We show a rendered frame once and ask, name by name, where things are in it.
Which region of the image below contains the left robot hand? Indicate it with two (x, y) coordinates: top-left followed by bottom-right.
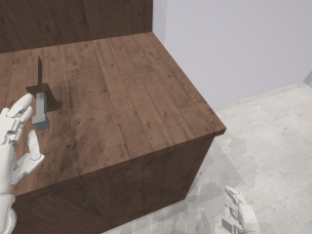
(0, 93), (45, 195)

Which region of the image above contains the counter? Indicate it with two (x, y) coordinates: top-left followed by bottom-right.
(0, 0), (227, 234)

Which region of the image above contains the left robot forearm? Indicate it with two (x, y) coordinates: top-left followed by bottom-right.
(0, 194), (17, 234)

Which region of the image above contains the tap lever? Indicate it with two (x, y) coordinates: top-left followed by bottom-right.
(32, 92), (50, 131)

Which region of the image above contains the right robot hand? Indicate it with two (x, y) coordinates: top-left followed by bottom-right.
(221, 185), (261, 234)

